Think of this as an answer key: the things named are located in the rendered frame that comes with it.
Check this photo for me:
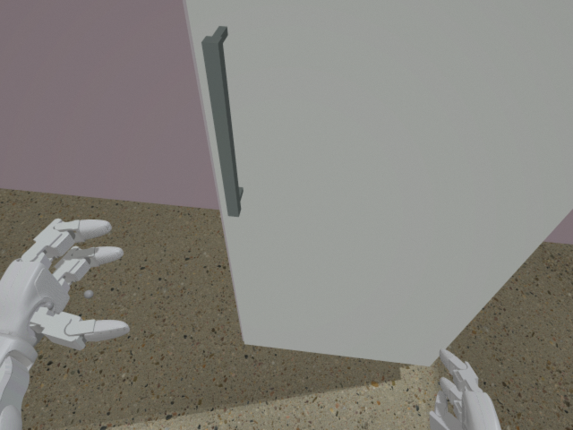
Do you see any fridge door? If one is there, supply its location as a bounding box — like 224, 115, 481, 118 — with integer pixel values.
186, 0, 573, 366

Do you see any right robot hand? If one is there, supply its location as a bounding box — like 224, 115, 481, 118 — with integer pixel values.
430, 348, 501, 430

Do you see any left robot hand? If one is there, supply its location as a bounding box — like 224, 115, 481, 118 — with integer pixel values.
0, 219, 130, 350

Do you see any handle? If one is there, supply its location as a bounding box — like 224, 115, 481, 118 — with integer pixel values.
201, 26, 244, 217

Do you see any robot left forearm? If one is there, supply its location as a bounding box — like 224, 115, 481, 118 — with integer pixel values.
0, 333, 38, 430

